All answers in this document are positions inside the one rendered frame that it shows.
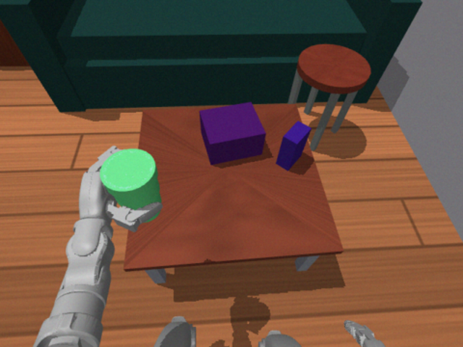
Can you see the sofa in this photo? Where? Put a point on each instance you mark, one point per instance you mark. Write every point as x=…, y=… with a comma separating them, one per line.
x=91, y=54

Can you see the coffee table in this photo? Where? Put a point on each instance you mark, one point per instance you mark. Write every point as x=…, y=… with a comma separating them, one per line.
x=242, y=210

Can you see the left robot arm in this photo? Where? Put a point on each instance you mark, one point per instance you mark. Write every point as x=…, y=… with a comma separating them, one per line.
x=75, y=319

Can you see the left robot hand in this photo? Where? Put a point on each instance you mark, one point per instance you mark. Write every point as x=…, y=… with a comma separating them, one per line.
x=96, y=202

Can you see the right robot hand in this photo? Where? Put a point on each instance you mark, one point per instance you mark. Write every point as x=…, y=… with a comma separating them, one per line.
x=363, y=335

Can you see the stool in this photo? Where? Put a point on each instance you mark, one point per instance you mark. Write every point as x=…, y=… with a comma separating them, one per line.
x=333, y=69

